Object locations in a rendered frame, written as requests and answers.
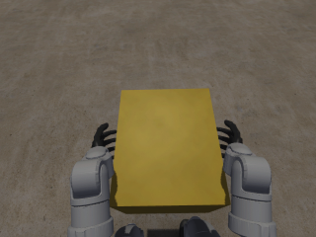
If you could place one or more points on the robot left thigh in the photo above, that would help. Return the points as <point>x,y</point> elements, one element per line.
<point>129,231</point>

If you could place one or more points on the robot thigh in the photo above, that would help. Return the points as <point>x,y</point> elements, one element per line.
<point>199,228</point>
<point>129,231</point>

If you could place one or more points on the robot left forearm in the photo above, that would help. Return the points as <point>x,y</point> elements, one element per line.
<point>90,195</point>

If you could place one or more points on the robot right thigh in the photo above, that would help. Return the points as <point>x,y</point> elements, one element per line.
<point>199,228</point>

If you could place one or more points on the robot right forearm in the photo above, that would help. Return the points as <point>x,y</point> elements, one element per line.
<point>252,194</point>

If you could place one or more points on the robot right hand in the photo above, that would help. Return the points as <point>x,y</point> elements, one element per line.
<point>234,135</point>

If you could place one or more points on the robot left hand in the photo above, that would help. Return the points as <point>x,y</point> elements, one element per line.
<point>100,136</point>

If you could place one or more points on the carton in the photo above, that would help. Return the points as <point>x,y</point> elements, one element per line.
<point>167,154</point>

